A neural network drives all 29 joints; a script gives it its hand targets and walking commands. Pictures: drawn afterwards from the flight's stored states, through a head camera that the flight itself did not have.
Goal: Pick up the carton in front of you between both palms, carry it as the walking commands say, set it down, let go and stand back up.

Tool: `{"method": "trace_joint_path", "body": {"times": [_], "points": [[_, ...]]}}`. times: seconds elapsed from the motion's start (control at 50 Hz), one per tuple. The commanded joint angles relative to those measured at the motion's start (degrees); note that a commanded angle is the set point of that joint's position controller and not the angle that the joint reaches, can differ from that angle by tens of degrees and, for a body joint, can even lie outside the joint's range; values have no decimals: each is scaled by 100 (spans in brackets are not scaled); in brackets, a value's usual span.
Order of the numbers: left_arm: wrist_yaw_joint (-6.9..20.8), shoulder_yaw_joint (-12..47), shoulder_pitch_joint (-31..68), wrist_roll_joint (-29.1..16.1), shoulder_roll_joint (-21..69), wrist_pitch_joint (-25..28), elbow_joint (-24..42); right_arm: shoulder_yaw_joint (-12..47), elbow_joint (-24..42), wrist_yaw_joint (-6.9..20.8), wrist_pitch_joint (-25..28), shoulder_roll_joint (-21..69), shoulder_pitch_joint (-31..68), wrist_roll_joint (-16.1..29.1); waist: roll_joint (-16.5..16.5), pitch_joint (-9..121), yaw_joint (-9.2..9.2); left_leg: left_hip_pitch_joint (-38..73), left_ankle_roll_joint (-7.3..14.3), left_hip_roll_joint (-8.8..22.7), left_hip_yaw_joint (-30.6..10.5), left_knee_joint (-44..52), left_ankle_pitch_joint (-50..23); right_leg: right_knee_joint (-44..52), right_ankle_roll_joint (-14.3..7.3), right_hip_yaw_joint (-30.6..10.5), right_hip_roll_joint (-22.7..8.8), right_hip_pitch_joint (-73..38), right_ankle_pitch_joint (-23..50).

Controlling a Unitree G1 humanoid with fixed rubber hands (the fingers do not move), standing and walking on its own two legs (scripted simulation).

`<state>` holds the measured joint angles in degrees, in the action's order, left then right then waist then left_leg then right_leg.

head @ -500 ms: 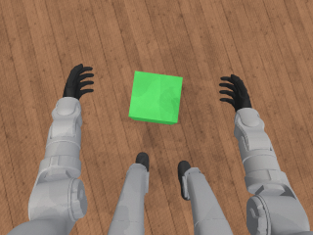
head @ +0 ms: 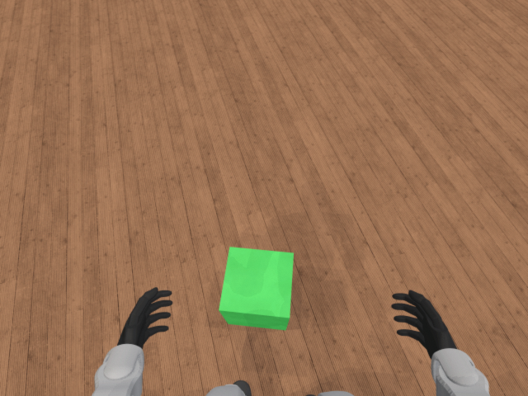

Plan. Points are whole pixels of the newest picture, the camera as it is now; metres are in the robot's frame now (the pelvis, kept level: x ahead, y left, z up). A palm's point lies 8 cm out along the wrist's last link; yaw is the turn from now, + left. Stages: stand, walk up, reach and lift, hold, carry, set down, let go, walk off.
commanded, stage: let go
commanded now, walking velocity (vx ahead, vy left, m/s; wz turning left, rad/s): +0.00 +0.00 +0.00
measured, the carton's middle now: (259, 290) +0.41 +0.05 -0.65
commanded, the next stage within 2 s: stand in 0.52 s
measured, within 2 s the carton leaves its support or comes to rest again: neither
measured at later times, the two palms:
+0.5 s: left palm (125, 371) +0.15 +0.23 -0.07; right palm (446, 357) +0.16 -0.23 -0.06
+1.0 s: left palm (87, 383) +0.14 +0.30 -0.09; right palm (470, 367) +0.15 -0.28 -0.09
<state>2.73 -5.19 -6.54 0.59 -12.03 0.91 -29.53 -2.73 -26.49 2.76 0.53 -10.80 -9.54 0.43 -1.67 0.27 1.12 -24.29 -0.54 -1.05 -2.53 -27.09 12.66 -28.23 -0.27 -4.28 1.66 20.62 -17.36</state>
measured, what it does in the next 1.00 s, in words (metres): stands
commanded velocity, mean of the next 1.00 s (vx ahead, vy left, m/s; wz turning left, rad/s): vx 0.00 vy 0.00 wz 0.00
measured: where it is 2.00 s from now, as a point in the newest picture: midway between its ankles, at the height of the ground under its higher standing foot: outside the picture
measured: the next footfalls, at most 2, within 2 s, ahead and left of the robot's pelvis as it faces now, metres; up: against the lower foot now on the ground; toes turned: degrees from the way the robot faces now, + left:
none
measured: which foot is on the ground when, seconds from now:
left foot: down 0.00-1.00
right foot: down 0.00-1.00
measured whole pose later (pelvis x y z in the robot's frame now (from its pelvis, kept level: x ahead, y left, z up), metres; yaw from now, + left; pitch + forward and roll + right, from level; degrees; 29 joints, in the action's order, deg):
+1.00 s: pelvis +0.02 +0.01 +0.00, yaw -1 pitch +0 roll +0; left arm -1.2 -1.9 -12.9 1.8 -19.7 -0.8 -40.5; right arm -1.5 -46.2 -1.2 0.1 -18.9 -7.9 -2.1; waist -0.9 -0.3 -0.2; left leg -12.6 0.4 -1.2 -1.2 -29.1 16.9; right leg -27.9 0.3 -4.4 0.9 8.1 -20.1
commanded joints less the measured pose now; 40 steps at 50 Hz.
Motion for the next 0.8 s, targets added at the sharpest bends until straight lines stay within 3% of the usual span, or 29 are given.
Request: {"method": "trace_joint_path", "body": {"times": [0.0,0.2,0.42,0.44,0.5,0.52,0.56,0.6,0.78], "points": [[4,-39,-291,-41,-567,39,653,-78,610,47,50,-523,-125,16,108,1108,-102,1980,-58,-151,210,258,-1854,581,242,218,36,-632,2320],[158,86,-419,-13,-631,-591,1032,-84,666,111,-525,-583,-22,-89,-67,-248,-106,2632,-47,-218,347,375,-953,1015,107,233,-75,-354,859],[154,78,-417,91,-572,-832,1162,-168,704,125,-735,-584,-44,-156,71,-303,-126,2873,-55,-204,292,362,-1189,909,84,286,-24,-604,1081],[63,33,-701,9,-598,-652,877,-129,1056,-29,-1007,-676,253,-225,-123,-14,-132,2906,-48,-208,297,239,-1504,723,148,369,171,-747,1124],[-17,113,-633,-3,-548,-581,983,10,1001,-148,-1159,-622,70,-169,116,-58,-163,2726,-24,-179,282,231,-1486,618,147,350,181,-697,1106],[-231,-65,-492,195,-1313,-472,400,-182,33,-355,-745,-1317,175,-266,286,-120,-155,1538,-76,260,59,76,-498,587,223,81,-232,-532,787],[-322,-52,-556,254,-1342,-356,244,-163,-198,-411,-413,-1252,66,-321,173,-173,-105,1338,-29,272,-50,159,368,661,114,-184,-318,-415,6],[-324,-30,-505,249,-1244,-277,157,-162,-421,-393,-236,-1252,190,-330,240,-187,-114,1228,16,337,-196,239,640,623,61,-214,-315,-321,-274],[-349,48,-610,168,-1429,-114,-363,-121,-1198,-374,3,-1543,292,-293,176,361,-131,1656,148,504,-304,-15,-1219,300,26,-213,-447,-731,1333]]}}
